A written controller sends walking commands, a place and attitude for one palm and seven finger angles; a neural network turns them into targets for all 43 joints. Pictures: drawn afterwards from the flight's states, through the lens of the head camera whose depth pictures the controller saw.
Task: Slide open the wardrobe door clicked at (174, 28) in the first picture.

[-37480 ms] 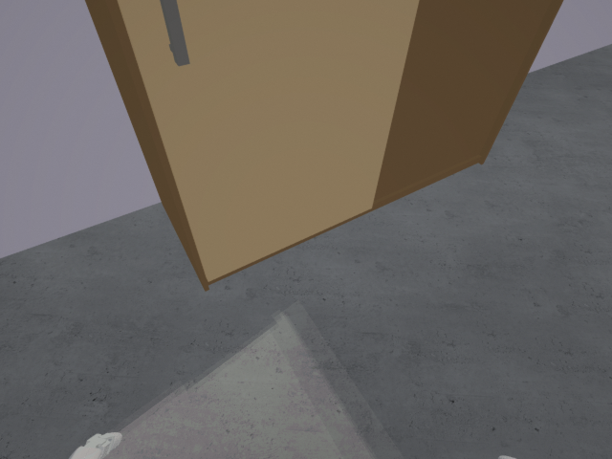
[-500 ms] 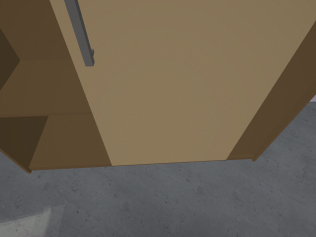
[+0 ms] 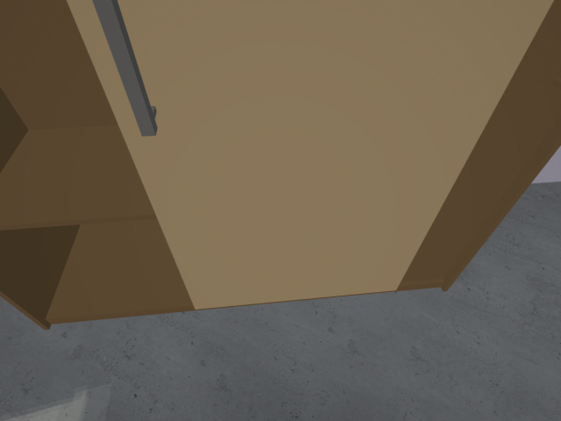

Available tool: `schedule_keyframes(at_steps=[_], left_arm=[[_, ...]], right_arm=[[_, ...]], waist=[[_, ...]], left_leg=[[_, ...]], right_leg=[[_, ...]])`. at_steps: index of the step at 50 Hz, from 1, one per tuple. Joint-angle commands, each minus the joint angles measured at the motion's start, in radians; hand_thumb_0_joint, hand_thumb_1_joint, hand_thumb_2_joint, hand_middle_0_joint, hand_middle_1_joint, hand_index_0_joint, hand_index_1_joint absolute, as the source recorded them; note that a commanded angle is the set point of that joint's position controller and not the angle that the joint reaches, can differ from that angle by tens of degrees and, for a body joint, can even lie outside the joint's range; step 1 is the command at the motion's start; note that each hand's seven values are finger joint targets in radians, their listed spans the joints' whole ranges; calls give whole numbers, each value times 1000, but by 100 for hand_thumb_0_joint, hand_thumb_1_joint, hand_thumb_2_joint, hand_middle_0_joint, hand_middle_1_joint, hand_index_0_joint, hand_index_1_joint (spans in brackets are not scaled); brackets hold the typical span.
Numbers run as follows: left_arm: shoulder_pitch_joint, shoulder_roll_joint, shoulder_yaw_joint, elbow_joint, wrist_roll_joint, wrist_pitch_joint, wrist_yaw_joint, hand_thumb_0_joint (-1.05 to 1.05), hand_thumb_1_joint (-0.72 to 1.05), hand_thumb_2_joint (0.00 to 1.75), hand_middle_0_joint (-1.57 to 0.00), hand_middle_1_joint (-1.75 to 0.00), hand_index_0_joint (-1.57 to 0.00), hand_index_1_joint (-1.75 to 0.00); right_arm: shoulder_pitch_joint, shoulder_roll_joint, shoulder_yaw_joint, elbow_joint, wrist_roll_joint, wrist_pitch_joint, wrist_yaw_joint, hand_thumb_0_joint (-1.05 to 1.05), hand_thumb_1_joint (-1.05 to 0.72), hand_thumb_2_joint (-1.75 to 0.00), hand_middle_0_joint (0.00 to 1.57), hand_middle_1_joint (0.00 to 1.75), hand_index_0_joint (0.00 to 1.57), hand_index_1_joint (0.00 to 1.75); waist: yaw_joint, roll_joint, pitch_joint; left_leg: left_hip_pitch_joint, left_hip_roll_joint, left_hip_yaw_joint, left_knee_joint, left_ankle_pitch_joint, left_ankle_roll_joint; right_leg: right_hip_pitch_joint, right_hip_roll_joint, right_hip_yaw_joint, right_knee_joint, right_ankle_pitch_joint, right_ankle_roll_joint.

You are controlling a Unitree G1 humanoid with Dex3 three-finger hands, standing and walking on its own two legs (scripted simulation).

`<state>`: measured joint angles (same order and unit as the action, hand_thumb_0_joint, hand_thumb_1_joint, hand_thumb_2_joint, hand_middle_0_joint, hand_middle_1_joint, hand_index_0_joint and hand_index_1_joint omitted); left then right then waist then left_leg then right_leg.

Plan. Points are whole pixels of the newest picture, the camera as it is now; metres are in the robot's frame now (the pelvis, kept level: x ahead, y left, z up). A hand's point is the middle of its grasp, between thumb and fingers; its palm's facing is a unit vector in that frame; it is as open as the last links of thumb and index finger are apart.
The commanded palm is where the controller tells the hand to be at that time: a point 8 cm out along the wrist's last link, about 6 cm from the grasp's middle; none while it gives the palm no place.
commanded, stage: let the arm hang, fingers relaxed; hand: left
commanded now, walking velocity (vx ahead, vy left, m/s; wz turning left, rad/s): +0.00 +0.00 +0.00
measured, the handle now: (132, 63) +0.58 +0.27 +0.22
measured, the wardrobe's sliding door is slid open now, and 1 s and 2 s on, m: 0.54 0.54 0.54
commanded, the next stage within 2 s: look to check the result in 0.04 s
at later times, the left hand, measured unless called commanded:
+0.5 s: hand out of the picture +0.08 +0.24 -0.16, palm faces -0.02 -0.95 -0.33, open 7.4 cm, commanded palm none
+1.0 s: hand out of the picture +0.11 +0.23 -0.16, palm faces -0.04 -0.95 -0.32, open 7.4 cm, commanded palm none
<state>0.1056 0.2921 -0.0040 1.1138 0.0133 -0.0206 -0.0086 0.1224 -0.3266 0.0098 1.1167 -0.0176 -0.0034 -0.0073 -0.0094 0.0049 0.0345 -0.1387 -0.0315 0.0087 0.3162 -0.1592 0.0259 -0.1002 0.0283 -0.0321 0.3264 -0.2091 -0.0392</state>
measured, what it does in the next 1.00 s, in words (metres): stands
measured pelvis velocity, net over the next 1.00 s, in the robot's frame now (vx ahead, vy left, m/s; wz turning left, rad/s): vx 0.02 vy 0.00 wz -0.01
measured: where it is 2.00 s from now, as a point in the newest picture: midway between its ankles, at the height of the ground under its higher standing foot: outside the picture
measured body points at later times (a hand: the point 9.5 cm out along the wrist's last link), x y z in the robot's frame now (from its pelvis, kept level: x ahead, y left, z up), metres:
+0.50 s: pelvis +0.01 +0.00 +0.00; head +0.03 -0.01 +0.45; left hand +0.08 +0.29 -0.13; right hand +0.09 -0.29 -0.14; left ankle +0.01 +0.10 -0.75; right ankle -0.02 -0.09 -0.75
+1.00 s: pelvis +0.02 +0.00 +0.00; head +0.03 -0.01 +0.45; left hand +0.11 +0.28 -0.13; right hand +0.09 -0.30 -0.13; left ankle +0.01 +0.10 -0.75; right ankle -0.02 -0.09 -0.75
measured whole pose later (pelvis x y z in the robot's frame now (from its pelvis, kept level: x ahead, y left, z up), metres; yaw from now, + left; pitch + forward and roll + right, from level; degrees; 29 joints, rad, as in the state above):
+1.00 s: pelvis +0.02 +0.00 +0.00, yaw -1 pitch -1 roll +0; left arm 0.10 0.32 0.00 1.12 0.01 -0.03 0.00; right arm 0.10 -0.33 0.01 1.12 -0.01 0.00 -0.01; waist -0.01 0.00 0.04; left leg -0.10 -0.02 0.02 0.28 -0.17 0.02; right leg -0.05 0.04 -0.02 0.28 -0.21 -0.05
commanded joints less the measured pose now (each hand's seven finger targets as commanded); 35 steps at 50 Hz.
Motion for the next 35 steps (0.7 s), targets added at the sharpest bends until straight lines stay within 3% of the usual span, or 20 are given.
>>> schedule_keyframes(at_steps=[1, 7, 21, 35], left_arm=[[-22, 212, 45, -49, -2, -17, 19, 0, 90, 90, -20, -30, -20, -30], [-19, 207, 45, -40, -5, -20, 20, 0, 90, 90, -20, -30, -20, -30], [-16, 220, 45, -37, -5, -22, 24, 0, 90, 90, -20, -30, -20, -30], [-36, 229, 45, -43, -6, -22, 24, 0, 90, 90, -20, -30, -20, -30]], right_arm=[[-33, -182, -36, -56, -1, -21, -17, 0, -90, -90, 20, 30, 20, 30], [-36, -184, -37, -52, 0, -23, -19, 0, -90, -90, 20, 30, 20, 30], [-39, -193, -40, -53, 3, -18, -20, 0, -90, -90, 20, 30, 20, 30], [-54, -205, -40, -54, 2, -22, -19, 0, -90, -90, 20, 30, 20, 30]], waist=[[4, -5, -65], [2, 19, -88], [0, -23, -79], [1, -6, -81]], left_leg=[[31, 148, -138, -32, 147, 9], [53, 152, -133, -23, 179, 8], [71, 154, -125, -17, 193, 7], [81, 161, -127, -35, 237, 5]], right_leg=[[-12, -154, 145, -70, 119, -8], [5, -162, 145, -70, 175, -8], [7, -163, 142, -76, 240, 1], [25, -163, 143, -70, 258, -4]])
